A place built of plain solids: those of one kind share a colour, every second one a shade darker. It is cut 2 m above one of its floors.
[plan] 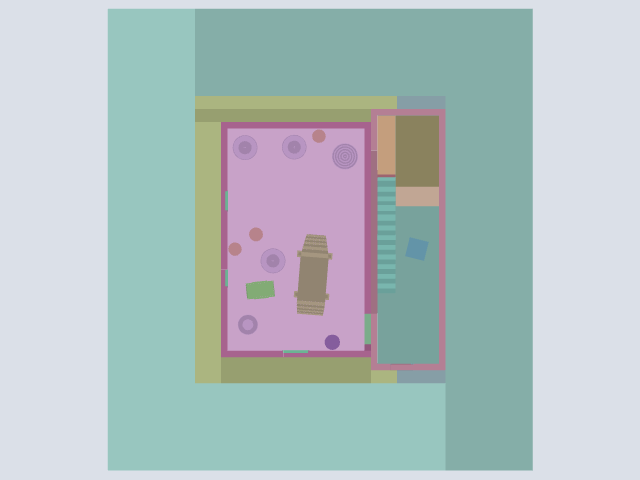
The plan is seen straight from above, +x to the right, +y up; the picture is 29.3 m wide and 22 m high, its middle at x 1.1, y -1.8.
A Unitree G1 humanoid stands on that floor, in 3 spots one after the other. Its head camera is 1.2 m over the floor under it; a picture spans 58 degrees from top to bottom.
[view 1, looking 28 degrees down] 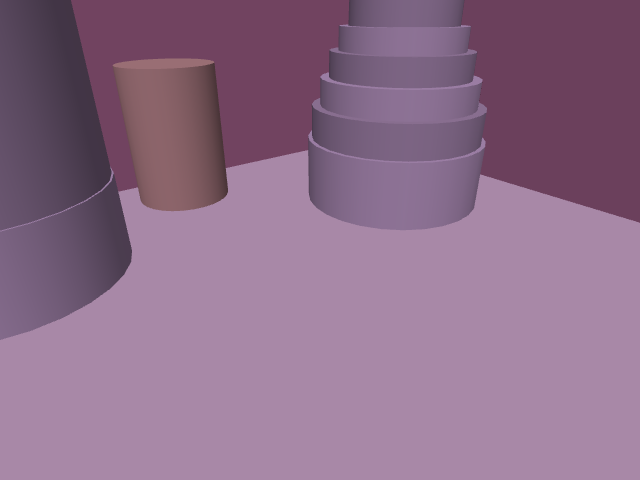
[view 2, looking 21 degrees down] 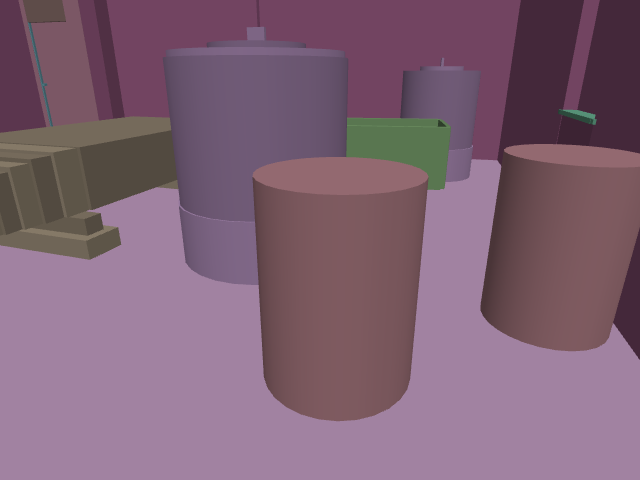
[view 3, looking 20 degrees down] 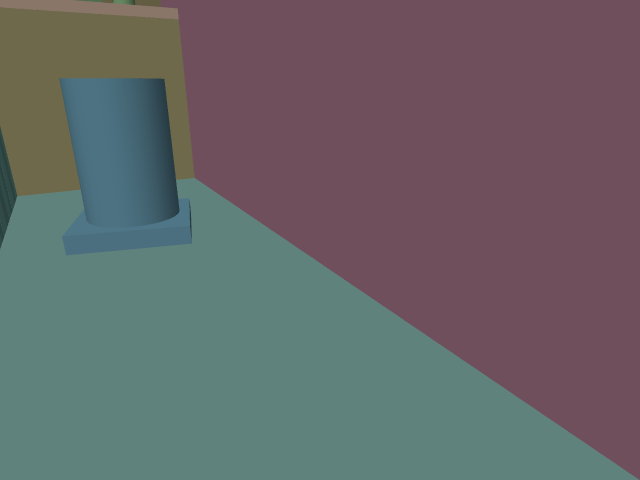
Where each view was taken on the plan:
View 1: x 0.00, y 0.00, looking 52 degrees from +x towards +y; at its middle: floor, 2.56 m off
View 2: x -2.14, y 0.00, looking -76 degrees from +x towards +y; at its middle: barrel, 1.35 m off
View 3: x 5.14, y -6.04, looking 60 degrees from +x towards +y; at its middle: wall_yard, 3.00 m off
